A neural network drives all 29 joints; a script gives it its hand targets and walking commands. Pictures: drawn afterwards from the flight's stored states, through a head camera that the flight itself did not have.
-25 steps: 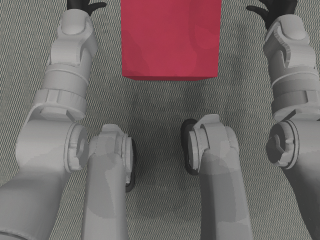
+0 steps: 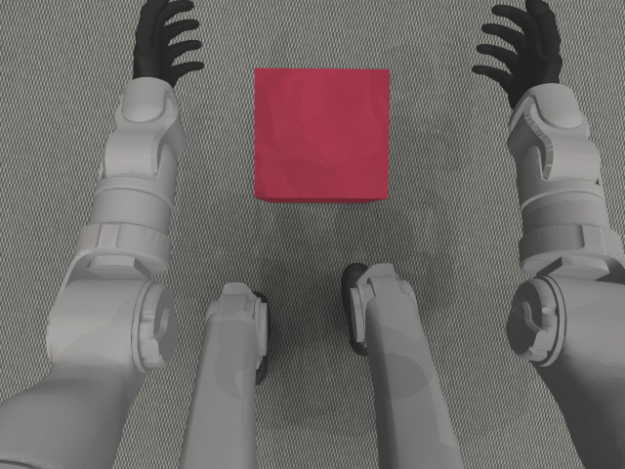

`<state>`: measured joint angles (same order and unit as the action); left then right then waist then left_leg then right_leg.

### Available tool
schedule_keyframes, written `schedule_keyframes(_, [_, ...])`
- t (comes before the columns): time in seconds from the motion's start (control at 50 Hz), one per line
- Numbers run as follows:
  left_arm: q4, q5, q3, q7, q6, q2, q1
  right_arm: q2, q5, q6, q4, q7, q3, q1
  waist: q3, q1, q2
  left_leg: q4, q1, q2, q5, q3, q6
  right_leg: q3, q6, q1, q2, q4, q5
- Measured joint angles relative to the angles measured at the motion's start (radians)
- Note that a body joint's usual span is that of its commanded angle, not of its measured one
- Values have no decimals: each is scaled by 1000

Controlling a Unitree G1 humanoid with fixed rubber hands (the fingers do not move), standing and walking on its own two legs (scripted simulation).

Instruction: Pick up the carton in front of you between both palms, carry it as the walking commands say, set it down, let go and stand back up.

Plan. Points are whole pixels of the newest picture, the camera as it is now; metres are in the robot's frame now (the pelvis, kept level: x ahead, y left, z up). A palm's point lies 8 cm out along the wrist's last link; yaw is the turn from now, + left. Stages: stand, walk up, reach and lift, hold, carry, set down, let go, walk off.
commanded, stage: set down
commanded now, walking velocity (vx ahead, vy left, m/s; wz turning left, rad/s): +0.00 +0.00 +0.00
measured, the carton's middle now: (319, 147) +0.49 -0.06 -0.42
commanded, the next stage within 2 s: let go in 0.24 s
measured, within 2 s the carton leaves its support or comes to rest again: neither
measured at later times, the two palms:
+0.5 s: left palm (71, 96) +0.48 +0.14 +0.02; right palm out of the picture +0.44 -0.27 +0.02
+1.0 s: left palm out of the picture +0.32 +0.21 +0.14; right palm out of the picture +0.28 -0.24 +0.15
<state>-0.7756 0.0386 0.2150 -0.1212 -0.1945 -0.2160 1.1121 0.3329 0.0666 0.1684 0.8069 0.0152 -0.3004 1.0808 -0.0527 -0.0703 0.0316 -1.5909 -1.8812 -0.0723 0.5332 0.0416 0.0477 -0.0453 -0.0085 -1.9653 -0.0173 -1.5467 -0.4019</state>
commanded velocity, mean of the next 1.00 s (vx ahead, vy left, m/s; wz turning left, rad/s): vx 0.00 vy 0.00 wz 0.00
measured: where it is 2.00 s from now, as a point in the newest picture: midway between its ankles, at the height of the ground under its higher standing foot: (307, 339)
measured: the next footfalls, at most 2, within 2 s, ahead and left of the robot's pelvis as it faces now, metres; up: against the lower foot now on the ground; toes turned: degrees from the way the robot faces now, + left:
none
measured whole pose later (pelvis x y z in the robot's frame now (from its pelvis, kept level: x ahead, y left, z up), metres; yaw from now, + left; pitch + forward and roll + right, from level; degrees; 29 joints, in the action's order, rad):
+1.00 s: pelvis +0.10 +0.00 +0.22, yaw -3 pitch +14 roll +0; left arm -0.51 -0.03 0.09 0.02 0.02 -0.17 -0.06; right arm 0.20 0.01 -0.02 0.48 0.06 -0.08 -0.11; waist -0.01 -0.03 0.00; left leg -0.55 -0.48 -0.02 0.31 0.07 0.01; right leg -0.04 0.00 -0.55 -0.02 -0.53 -0.22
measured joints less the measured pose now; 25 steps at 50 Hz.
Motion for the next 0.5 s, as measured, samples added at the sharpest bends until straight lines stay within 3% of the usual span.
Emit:
schedule_keyframes(0.34, [-24, -83, 48, 47, 43, 40, -103, -47, -96, -46, 20, 40, -45, -98, -40, 14, -2, 393, 307, 16, -120, 14, -3, -2, 6, 314, -3, 384, 104])
schedule_keyframes(0.5, [112, -140, 16, 40, 48, 91, -379, -75, -155, -46, -106, 72, 15, -357, -25, 24, -6, 576, 530, 24, -159, 25, -3, 3, 16, 535, -2, 553, 130])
